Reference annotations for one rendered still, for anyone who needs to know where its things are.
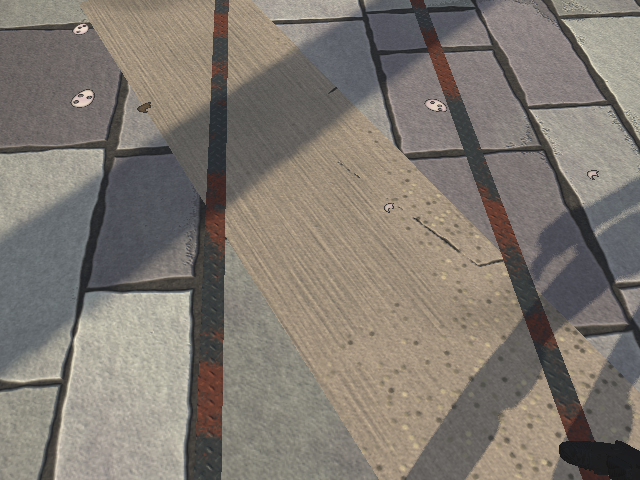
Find robot right hand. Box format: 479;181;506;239
559;440;640;480

